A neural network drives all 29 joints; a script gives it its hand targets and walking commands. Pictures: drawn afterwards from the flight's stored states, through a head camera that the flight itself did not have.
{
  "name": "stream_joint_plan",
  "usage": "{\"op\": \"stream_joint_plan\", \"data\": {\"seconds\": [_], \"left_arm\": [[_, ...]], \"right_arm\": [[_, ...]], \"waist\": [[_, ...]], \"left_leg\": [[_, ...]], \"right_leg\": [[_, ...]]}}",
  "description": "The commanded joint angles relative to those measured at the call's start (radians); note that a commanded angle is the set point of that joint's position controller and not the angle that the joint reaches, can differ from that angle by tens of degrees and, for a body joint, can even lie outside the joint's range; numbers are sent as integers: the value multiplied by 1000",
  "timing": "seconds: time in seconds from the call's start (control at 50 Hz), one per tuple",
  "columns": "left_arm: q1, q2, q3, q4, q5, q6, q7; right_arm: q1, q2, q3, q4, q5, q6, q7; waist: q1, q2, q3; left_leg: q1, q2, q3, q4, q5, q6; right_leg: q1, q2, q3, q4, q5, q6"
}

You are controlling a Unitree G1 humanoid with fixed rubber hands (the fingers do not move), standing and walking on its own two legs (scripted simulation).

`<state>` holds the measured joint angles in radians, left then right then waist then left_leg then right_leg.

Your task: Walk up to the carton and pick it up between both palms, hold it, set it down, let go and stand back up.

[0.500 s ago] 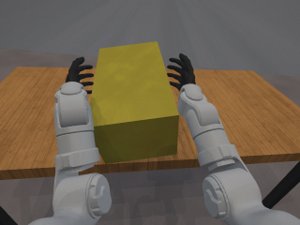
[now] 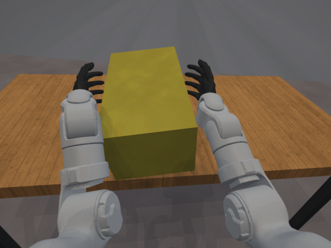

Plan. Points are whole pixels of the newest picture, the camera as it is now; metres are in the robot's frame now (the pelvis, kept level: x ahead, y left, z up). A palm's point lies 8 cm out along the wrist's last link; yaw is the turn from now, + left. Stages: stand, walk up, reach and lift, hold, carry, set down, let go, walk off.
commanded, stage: hold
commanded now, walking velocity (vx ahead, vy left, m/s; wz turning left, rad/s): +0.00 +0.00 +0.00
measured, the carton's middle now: (148, 105) +0.41 +0.01 +0.19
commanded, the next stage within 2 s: set down in 0.64 s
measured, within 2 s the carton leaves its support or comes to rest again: neither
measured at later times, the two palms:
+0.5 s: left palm (82, 96) +0.37 +0.15 +0.25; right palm (205, 93) +0.36 -0.11 +0.25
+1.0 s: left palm (81, 83) +0.38 +0.16 +0.27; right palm (205, 88) +0.37 -0.11 +0.26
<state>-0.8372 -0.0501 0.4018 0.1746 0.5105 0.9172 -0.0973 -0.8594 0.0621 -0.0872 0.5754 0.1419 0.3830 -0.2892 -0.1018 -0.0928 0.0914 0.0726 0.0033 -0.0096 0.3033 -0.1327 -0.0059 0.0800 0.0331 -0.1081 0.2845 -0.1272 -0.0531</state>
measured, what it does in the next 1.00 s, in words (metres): stands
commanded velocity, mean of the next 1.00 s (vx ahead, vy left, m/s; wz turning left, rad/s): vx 0.00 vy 0.00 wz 0.00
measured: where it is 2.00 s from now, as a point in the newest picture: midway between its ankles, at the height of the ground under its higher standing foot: outside the picture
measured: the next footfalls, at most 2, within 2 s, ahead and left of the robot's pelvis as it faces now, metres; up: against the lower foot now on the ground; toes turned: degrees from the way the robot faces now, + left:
none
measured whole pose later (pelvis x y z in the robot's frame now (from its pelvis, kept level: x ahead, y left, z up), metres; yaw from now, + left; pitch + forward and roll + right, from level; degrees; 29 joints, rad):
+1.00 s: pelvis +0.01 +0.01 +0.00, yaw +2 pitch -17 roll +0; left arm -0.92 -0.07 0.46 0.30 0.61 0.74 -0.19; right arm -0.83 0.10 -0.19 0.61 0.02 0.17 -0.25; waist -0.11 -0.12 0.12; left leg 0.15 -0.01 -0.04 0.30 -0.16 0.01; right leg 0.17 0.02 -0.13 0.26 -0.15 -0.04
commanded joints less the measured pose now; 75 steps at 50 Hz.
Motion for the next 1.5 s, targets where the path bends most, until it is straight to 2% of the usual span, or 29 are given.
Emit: {"op": "stream_joint_plan", "data": {"seconds": [0.0, 0.04, 0.06, 0.12, 0.16, 0.18, 0.22, 0.24, 0.4, 0.46, 0.5, 0.52, 0.56, 0.6, 0.64, 0.66, 0.7, 0.74, 0.76, 0.84, 0.88, 0.94, 1.0, 1.08, 1.1, 1.26, 1.34, 1.42, 1.48], "left_arm": [[-696, -442, -362, -106, -216, -94, -146], [-701, -425, -369, -108, -219, -92, -154], [-670, -426, -353, -111, -205, -86, -148], [-691, -444, -352, -66, -191, -76, -152], [-649, -459, -362, -75, -202, -74, -147], [-670, -478, -408, -93, -237, -87, -145], [-645, -418, -357, -68, -217, -83, -158], [-673, -424, -352, -120, -200, -84, -156], [-679, -426, -371, -108, -223, -75, -156], [-683, -466, -398, -134, -225, -73, -143], [-666, -444, -375, -73, -201, -70, -154], [-623, -425, -338, -90, -189, -69, -156], [-683, -449, -367, -78, -214, -76, -153], [-680, -451, -391, -126, -225, -73, -149], [-757, -482, -519, -216, -293, -129, -138], [-785, -472, -531, -222, -291, -145, -130], [-671, -421, -418, -70, -211, -123, -144], [-690, -378, -300, -2, -131, -139, -183], [-685, -400, -291, 5, -117, -145, -194], [-655, -416, -298, 2, -95, -204, -206], [-607, -388, -257, 74, -75, -212, -216], [-566, -381, -196, 162, -38, -231, -234], [-576, -414, -274, 62, -75, -290, -220], [-593, -456, -395, 24, -140, -336, -189], [-570, -463, -409, -14, -149, -352, -177], [-596, -491, -552, -152, -216, -392, -128], [-528, -445, -476, -43, -168, -378, -145], [-479, -461, -481, -33, -177, -376, -151], [-434, -431, -439, 18, -147, -370, -162]], "right_arm": [[-761, 486, 311, -267, 91, -60, 145], [-729, 451, 281, -215, 77, -50, 136], [-742, 484, 323, -229, 107, -51, 142], [-758, 447, 271, -182, 94, -59, 152], [-788, 431, 275, -231, 98, -67, 153], [-761, 437, 262, -228, 92, -63, 148], [-721, 465, 299, -242, 95, -49, 130], [-741, 485, 312, -242, 102, -50, 137], [-743, 450, 305, -263, 94, -45, 134], [-773, 446, 298, -250, 112, -57, 152], [-723, 440, 270, -166, 98, -40, 149], [-723, 450, 299, -217, 105, -40, 152], [-749, 425, 251, -185, 80, -43, 149], [-748, 437, 295, -213, 109, -49, 148], [-809, 461, 380, -414, 182, -111, 131], [-757, 492, 406, -368, 194, -98, 126], [-767, 458, 379, -327, 149, -87, 112], [-724, 413, 274, -215, 60, -108, 117], [-708, 417, 257, -216, 39, -136, 130], [-703, 397, 213, -190, -29, -247, 156], [-712, 404, 226, -210, -51, -270, 163], [-619, 375, 140, -129, -116, -286, 173], [-600, 417, 207, -159, -110, -360, 178], [-638, 394, 192, -214, -143, -446, 168], [-583, 443, 250, -177, -109, -453, 162], [-588, 450, 345, -275, -70, -498, 146], [-489, 402, 279, -168, -88, -466, 147], [-528, 421, 340, -226, -66, -479, 144], [-469, 375, 275, -160, -91, -461, 148]], "waist": [[6, 91, -428], [-27, 108, -384], [15, 104, -401], [-1, 141, -312], [6, 132, -380], [-32, 141, -398], [-36, 87, -384], [-7, 102, -399], [-20, 92, -371], [-4, 164, -373], [-23, 155, -305], [13, 97, -314], [-22, 116, -339], [-16, 138, -370], [-43, 67, -612], [-56, 75, -635], [-31, 78, -444], [-51, 88, -245], [-28, 95, -254], [-24, 141, -251], [-5, 36, -240], [-29, 25, -116], [-5, 34, -246], [-80, 98, -331], [-36, 111, -379], [-26, 160, -496], [-41, 150, -338], [-4, 111, -395], [-46, 120, -298]], "left_leg": [[-76, -12, 75, -54, 76, 26], [-73, -16, 69, -59, 79, 17], [-83, -18, 76, -45, 69, 22], [-121, -1, 65, -78, -37, 26], [-113, -1, 57, -74, 37, 22], [-90, -3, 64, -63, 72, 0], [-79, -23, 70, -41, 89, 23], [-59, -18, 76, -40, 112, 26], [-81, -16, 67, -50, 75, 21], [-87, -2, 67, -69, 62, 2], [-91, -1, 65, -80, 14, 3], [-96, 0, 64, -74, 45, 15], [-93, 2, 56, -80, 4, 20], [-62, -7, 64, -55, 108, -2], [59, -19, 29, 23, 241, 12], [54, -25, 27, 31, 218, 10], [2, -38, 29, -4, 130, 33], [-52, -28, 29, -61, -43, 39], [-58, -14, 29, -74, -67, 30], [-63, -21, 47, -70, 27, 5], [-49, -20, 46, -69, -5, 41], [-101, -15, 43, -107, -154, 62], [-31, -14, 71, -89, -7, 38], [44, -4, 63, -49, 113, 2], [79, -9, 74, -30, 184, -2], [137, -13, 73, 49, 406, -42], [67, -7, 63, 16, 269, -31], [101, -14, 62, 31, 381, -28], [105, -11, 50, 18, 338, -29]], "right_leg": [[202, -31, 24, -16, 104, 110], [177, -20, 8, -8, 122, 103], [199, -34, 26, -16, 108, 109], [153, -35, 18, -14, 11, 92], [200, -25, 17, -9, 74, 95], [195, -12, 4, 4, 110, 88], [213, -35, 18, -6, 168, 110], [205, -24, 16, 2, 165, 105], [188, -25, 17, -17, 118, 101], [189, -14, 11, 0, 89, 86], [164, -22, 8, -12, 57, 85], [182, -16, 13, -6, 77, 92], [171, -28, 26, -16, 52, 99], [185, -12, 6, 5, 139, 96], [220, -11, 6, -3, 248, 104], [243, -25, 20, -3, 252, 108], [217, -54, 45, -28, 259, 122], [163, -63, 37, -67, -1, 109], [163, -54, 19, -62, -56, 92], [189, -46, -18, -40, 35, 82], [201, -61, -3, -75, -3, 103], [159, -79, 7, -102, -162, 96], [191, -46, -49, -56, 13, 94], [184, -29, -61, -36, 124, 79], [220, -28, -47, -23, 189, 88], [193, -16, -42, 2, 332, 95], [169, -32, -31, -24, 255, 87], [212, -19, -37, -9, 366, 99], [169, -26, -33, -31, 338, 89]]}}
